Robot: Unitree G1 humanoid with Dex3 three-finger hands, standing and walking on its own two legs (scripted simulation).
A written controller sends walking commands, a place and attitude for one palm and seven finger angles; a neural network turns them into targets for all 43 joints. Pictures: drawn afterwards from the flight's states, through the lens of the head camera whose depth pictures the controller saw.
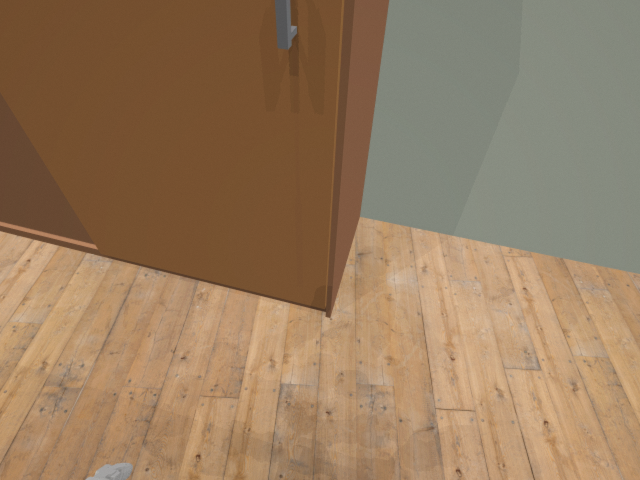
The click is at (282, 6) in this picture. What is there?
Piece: wardrobe's sliding door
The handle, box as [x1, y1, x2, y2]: [275, 0, 296, 49]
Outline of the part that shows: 275,0 277,45 279,48 287,49 291,45 291,39 296,33 296,26 290,25 289,0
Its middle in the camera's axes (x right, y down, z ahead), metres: -0.06 -0.41 +0.64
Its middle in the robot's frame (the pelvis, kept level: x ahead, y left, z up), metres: +0.78 +0.11 +0.28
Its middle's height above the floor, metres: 1.05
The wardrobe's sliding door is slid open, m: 0.00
